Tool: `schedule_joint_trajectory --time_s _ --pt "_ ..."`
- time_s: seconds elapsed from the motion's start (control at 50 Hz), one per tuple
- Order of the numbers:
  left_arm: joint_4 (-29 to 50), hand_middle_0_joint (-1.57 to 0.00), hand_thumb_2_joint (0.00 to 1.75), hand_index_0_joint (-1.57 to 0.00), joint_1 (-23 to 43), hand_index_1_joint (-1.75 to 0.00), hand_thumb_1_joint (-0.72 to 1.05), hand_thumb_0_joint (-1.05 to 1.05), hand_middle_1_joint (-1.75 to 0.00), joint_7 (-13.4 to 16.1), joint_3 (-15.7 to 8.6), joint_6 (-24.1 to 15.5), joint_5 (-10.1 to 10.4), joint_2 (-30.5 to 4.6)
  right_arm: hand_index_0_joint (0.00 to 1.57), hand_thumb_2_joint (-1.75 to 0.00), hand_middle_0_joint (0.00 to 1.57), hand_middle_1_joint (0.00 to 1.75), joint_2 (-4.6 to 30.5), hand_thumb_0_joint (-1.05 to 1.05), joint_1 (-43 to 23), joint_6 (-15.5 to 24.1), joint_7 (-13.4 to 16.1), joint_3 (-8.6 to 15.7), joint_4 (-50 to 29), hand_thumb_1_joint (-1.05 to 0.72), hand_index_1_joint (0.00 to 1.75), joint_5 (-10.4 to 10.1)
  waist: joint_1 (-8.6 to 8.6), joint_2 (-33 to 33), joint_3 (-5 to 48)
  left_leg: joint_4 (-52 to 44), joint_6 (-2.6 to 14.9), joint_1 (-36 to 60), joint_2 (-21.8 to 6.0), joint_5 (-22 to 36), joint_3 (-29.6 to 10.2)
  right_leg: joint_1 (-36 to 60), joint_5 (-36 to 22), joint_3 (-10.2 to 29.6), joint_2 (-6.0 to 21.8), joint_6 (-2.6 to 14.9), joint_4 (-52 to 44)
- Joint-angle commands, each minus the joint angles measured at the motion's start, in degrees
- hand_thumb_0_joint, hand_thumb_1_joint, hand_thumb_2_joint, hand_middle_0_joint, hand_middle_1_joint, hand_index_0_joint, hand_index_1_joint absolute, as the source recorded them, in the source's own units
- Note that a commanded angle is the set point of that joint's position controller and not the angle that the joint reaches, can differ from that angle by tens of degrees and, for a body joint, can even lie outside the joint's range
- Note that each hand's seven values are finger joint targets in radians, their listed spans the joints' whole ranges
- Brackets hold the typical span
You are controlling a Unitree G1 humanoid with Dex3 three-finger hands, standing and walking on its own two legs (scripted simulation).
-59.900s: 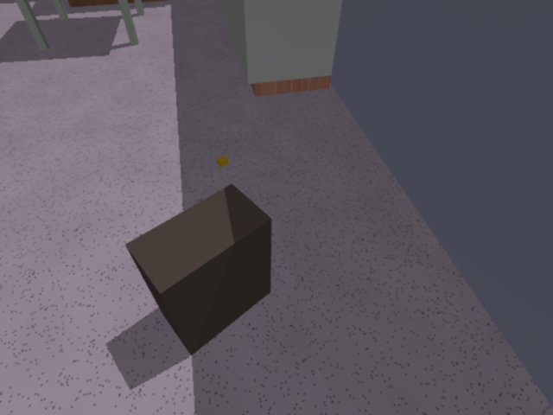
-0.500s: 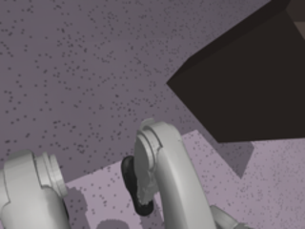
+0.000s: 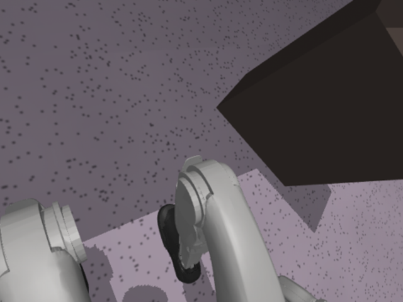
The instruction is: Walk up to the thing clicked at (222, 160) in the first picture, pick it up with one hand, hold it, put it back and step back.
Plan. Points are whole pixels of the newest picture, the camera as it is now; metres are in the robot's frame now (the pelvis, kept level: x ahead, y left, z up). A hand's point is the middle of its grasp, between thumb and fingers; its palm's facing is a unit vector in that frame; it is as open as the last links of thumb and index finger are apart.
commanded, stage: withdraw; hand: left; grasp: from above
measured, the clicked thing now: out of the picture +0.41 +0.35 -0.28
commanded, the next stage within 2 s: home in 0.84 s
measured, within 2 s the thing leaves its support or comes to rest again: neither
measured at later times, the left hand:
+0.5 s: hand out of the picture +0.36 +0.37 -0.09, palm faces -0.48 -0.11 -0.87, open 12.8 cm
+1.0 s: hand out of the picture +0.41 +0.34 -0.12, palm faces -0.41 -0.08 -0.91, open 13.0 cm
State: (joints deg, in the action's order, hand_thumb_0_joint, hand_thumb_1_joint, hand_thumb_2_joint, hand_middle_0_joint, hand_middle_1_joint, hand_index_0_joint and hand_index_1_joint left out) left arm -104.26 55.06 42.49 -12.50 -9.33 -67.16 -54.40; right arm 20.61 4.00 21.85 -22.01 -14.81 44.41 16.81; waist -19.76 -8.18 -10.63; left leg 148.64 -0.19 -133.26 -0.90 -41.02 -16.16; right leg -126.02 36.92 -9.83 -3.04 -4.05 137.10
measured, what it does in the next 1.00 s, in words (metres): stands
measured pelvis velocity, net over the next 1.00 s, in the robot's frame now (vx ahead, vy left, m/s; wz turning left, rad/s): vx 0.00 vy -0.01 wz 0.11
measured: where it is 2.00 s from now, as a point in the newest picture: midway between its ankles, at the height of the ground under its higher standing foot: (135, 283)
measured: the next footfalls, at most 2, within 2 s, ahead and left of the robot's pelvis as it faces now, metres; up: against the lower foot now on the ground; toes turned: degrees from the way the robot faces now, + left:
none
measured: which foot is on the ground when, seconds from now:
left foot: down 0.00-1.00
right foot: down 0.00-1.00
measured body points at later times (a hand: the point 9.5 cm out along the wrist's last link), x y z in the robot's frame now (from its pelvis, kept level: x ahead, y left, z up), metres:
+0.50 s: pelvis -0.01 -0.01 +0.04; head +0.19 +0.07 +0.44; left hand +0.38 +0.37 -0.04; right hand +0.16 -0.26 -0.07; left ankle +0.07 +0.12 -0.26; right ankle +0.12 -0.13 -0.26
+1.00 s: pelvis +0.00 -0.01 +0.04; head +0.22 +0.08 +0.42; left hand +0.43 +0.34 -0.07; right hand +0.08 -0.27 -0.07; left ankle +0.07 +0.12 -0.26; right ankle +0.12 -0.12 -0.26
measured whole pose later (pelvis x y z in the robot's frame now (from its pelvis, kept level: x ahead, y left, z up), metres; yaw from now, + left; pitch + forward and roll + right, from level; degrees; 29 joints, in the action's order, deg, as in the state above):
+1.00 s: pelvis +0.00 -0.01 +0.04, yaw +6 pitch +34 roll -8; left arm -81.5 52.0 24.8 -5.3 -8.3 -71.1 -40.5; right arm 15.8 9.2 3.3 -10.1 -3.5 43.6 8.0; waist -13.1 1.4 3.7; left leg 136.9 0.1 -132.6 -0.8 -38.8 -7.7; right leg -128.4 37.4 -3.5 -0.9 -2.6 131.5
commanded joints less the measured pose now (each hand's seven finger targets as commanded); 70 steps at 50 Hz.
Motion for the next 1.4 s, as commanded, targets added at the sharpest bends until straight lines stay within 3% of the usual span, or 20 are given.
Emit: schedule_joint_trajectory --time_s 0.0,0.12,0.18,0.24,0.3,0.34,0.46,0.56,0.64,0.76,0.86,1.0,1.02,1.04,1.08,1.12,1.16,1.22,1.3,1.38 --pt "5.95 -0.29 0.78 -0.30 10.85 -0.77 -0.25 0.00 -0.78 1.79 0.23 -0.20 0.52 -11.75 0.20 -0.90 0.20 0.30 19.17 0.00 8.73 0.37 -0.05 5.66 0.30 -0.89 0.30 -0.59 -1.97 30.51 34.42 -17.81 -0.59 27.01 -2.06 9.49 5.89 16.71 -11.36 -7.07 -1.58 4.71 -9.57" --pt "21.41 -0.29 0.78 -0.29 10.25 -0.77 -0.26 0.00 -0.77 -0.36 -0.90 -0.52 0.27 -12.12 0.20 -0.90 0.20 0.30 18.24 0.00 9.63 -0.09 -0.49 9.23 1.08 -0.90 0.30 -1.71 1.38 39.44 45.01 -18.39 -1.37 34.64 -1.82 14.80 7.02 17.34 -15.26 -6.17 -1.26 5.32 -8.17" --pt "32.89 -0.29 0.80 -0.28 5.60 -0.78 -0.28 0.00 -0.77 -4.11 4.04 -0.07 2.48 -3.76 0.20 -0.90 0.20 0.30 16.28 0.00 7.84 -1.67 -0.17 11.60 -0.15 -0.90 0.30 -4.05 4.81 42.12 50.12 -22.05 -1.66 36.60 -1.35 14.41 8.08 15.60 -13.97 -5.08 -1.19 6.16 -9.71" --pt "39.82 -0.26 0.82 -0.26 -3.93 -0.80 -0.30 0.00 -0.80 -8.95 2.71 1.86 2.21 -5.19 0.20 -0.90 0.20 0.30 15.71 0.00 8.67 -5.08 1.00 15.11 -0.37 -0.89 0.30 -7.36 10.40 42.29 54.81 -24.58 -1.20 35.51 -0.65 15.55 10.08 15.41 -13.84 -2.54 -1.24 6.83 -11.79" --pt "36.39 -0.30 0.80 -0.29 -4.38 -0.77 -0.27 0.00 -0.76 -14.47 4.50 3.90 1.26 -1.61 0.20 -0.90 0.20 0.30 14.81 0.00 10.30 -9.14 1.81 17.15 -0.52 -0.89 0.30 -9.16 8.83 31.43 48.28 -24.59 0.10 28.92 -0.48 13.69 11.26 13.64 -12.98 -0.93 -1.12 6.29 -14.42" --pt "36.53 -0.27 0.82 -0.27 0.52 -0.79 -0.28 0.00 -0.79 -18.91 11.82 3.59 2.16 7.94 0.20 -0.90 0.20 0.30 12.63 0.00 10.83 -11.06 2.69 16.81 -2.00 -0.89 0.30 -9.99 5.21 22.46 42.97 -25.51 1.34 24.13 0.04 8.84 10.48 13.41 -9.42 -0.68 -1.08 6.11 -16.63" --pt "31.37 -0.22 0.89 -0.22 5.67 -0.88 -0.34 0.00 -0.87 -27.25 10.66 -1.94 4.97 0.98 0.20 -0.90 0.20 0.30 11.82 0.00 10.76 -13.61 7.75 15.58 -4.92 -0.89 0.30 -10.13 4.71 6.54 35.44 -24.31 3.12 15.64 1.35 -0.07 11.67 19.24 3.88 2.95 -0.61 5.26 -23.39" --pt "32.20 -0.22 0.89 -0.21 12.73 -0.88 -0.35 0.00 -0.88 -26.02 7.93 -10.61 1.35 -5.98 0.20 -0.90 0.20 0.30 10.63 0.00 9.58 -14.61 11.26 13.44 -5.50 -0.88 0.30 -9.23 5.85 10.44 39.97 -21.39 2.22 16.02 1.46 -0.93 13.05 19.34 6.90 4.49 -0.50 5.56 -22.35" --pt "36.92 -0.21 0.90 -0.20 20.30 -0.88 -0.35 0.00 -0.88 -21.35 6.76 -13.59 -3.48 -7.79 0.20 -0.89 0.20 0.30 10.72 0.00 9.94 -15.90 12.78 12.93 -4.60 -0.88 0.30 -8.07 6.76 23.98 47.96 -22.53 0.91 27.45 1.01 4.23 12.21 15.42 -0.03 2.76 -0.59 6.40 -17.72" --pt "38.25 -0.19 0.90 -0.19 19.90 -0.88 -0.37 0.00 -0.88 -13.85 5.00 -8.68 -6.45 -5.34 0.20 -0.89 0.20 0.30 12.18 0.00 12.39 -17.13 13.60 15.60 -2.85 -0.88 0.30 -7.42 7.65 36.49 55.02 -27.35 -0.86 39.28 0.81 11.81 11.86 9.40 -9.30 -1.16 0.63 6.73 -13.52" --pt "31.34 -0.23 0.85 -0.23 9.88 -0.82 -0.31 0.00 -0.83 -13.50 3.77 0.37 -5.25 -2.57 0.20 -0.89 0.20 0.30 11.72 0.00 14.89 -18.02 12.89 17.04 -2.28 -0.88 0.30 -8.58 9.91 31.75 58.02 -29.00 -0.29 40.24 0.88 18.09 12.53 12.48 -14.91 -0.85 0.84 6.71 -14.83" --pt "29.08 -0.22 0.82 -0.20 6.33 -0.55 -0.04 0.00 -0.53 -20.30 4.57 1.74 0.92 -2.79 0.20 -0.90 0.20 0.30 9.89 0.00 14.93 -17.04 12.27 15.32 -3.43 -0.89 0.30 -9.35 8.11 15.44 48.30 -25.19 3.41 22.47 1.70 11.69 14.29 22.09 -11.05 2.36 0.61 4.98 -19.46" --pt "31.63 -0.22 0.84 -0.20 4.32 -0.53 0.04 0.00 -0.52 -20.36 -2.40 0.92 1.98 -9.93 0.20 -0.90 0.20 0.30 11.34 0.00 15.61 -16.95 12.54 16.40 -3.99 -0.89 0.30 -9.12 9.00 14.62 50.43 -25.14 3.33 23.06 1.64 13.49 14.28 25.40 -12.66 2.52 0.88 4.75 -19.39" --pt "32.90 -0.22 0.86 -0.20 3.44 -0.52 0.12 0.00 -0.51 -21.34 -2.58 -0.08 2.55 -8.49 0.20 -0.90 0.20 0.30 11.51 0.00 15.91 -16.75 12.45 16.92 -4.55 -0.89 0.30 -8.90 9.41 14.83 50.25 -24.83 2.97 22.09 1.76 12.59 14.79 26.38 -10.99 3.08 1.16 5.12 -19.82" --pt "39.49 -0.19 0.75 -0.18 4.92 -0.39 0.26 0.00 -0.38 -23.67 5.84 -2.54 5.68 4.50 0.20 -0.90 0.20 0.30 8.87 0.00 14.81 -16.08 12.11 16.43 -4.78 -0.89 0.30 -9.30 9.08 18.29 54.14 -25.82 2.06 25.65 1.96 10.25 14.76 24.75 -7.20 3.25 1.03 6.15 -20.66" --pt "48.88 -0.16 0.65 -0.16 -1.21 -0.29 0.30 0.00 -0.29 -23.51 -0.56 -4.08 8.21 -3.07 0.20 -0.90 0.20 0.30 10.02 0.00 14.98 -15.90 12.94 18.49 -5.61 -0.90 0.30 -9.89 12.88 21.52 58.96 -28.00 1.64 29.53 2.04 8.87 15.20 25.77 -4.87 3.47 1.11 6.21 -22.11" --pt "60.52 -0.17 0.70 -0.17 -7.91 -0.30 0.39 0.00 -0.29 -23.62 -1.77 -4.49 12.17 -1.92 0.20 -0.90 0.20 0.30 10.45 0.00 14.89 -15.55 13.42 21.12 -7.68 -0.90 0.30 -10.93 15.93 25.53 65.28 -31.56 0.75 35.59 2.14 8.94 15.93 27.48 -5.17 3.68 1.80 6.69 -23.12" --pt "73.94 -0.18 0.75 -0.18 -9.67 -0.30 0.52 0.00 -0.30 -24.15 0.78 -1.69 16.70 3.99 0.20 -0.90 0.20 0.30 9.05 0.00 14.32 -15.80 14.22 22.76 -8.82 -0.90 0.30 -12.87 15.46 26.69 65.81 -37.03 0.49 42.95 1.36 7.63 14.07 25.08 -6.57 3.82 1.90 6.71 -26.35" --pt "71.27 -0.21 0.90 -0.20 -16.69 -0.37 0.68 0.00 -0.37 -26.98 3.06 3.70 24.03 11.47 0.20 -0.90 0.20 0.30 7.86 0.00 13.21 -16.65 15.84 22.54 -8.07 -0.90 0.30 -14.80 13.61 19.88 55.68 -42.47 1.56 40.11 1.35 2.71 11.77 24.84 -4.31 3.61 1.61 5.93 -31.73" --pt "78.01 -0.23 1.03 -0.23 -27.37 -0.43 0.85 0.00 -0.42 -33.19 7.07 8.80 32.14 16.44 0.20 -0.90 0.20 0.30 7.47 0.00 10.54 -17.23 17.66 22.29 -10.03 -0.90 0.30 -16.31 15.66 17.30 54.88 -47.96 1.48 46.87 0.63 5.68 11.09 31.93 -6.54 4.51 1.66 5.99 -35.48"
